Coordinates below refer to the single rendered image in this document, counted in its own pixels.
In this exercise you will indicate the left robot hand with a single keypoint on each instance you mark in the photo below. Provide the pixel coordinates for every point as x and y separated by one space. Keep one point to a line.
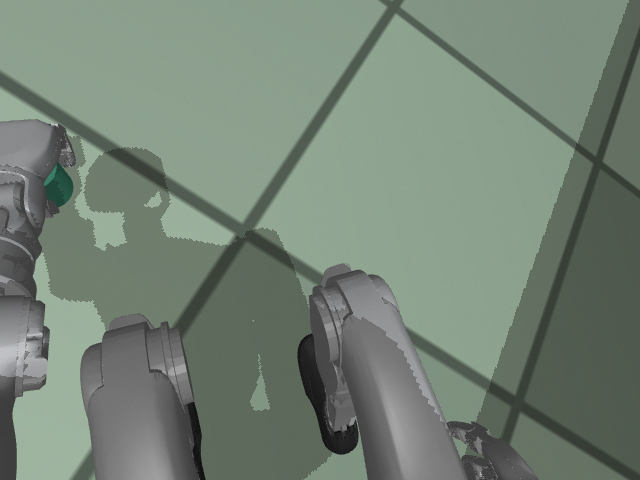
36 147

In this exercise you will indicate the left robot arm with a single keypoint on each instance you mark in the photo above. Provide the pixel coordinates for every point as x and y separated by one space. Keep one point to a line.
24 340

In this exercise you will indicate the right robot foot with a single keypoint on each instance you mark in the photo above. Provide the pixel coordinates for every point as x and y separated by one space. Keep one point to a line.
337 442

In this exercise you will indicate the right robot hand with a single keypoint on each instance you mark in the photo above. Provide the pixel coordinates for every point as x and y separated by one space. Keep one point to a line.
500 462

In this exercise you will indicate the left robot foot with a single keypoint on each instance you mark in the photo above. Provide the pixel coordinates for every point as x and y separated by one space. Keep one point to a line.
197 440

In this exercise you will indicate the tin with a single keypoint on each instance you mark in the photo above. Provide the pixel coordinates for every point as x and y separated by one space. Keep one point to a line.
59 186

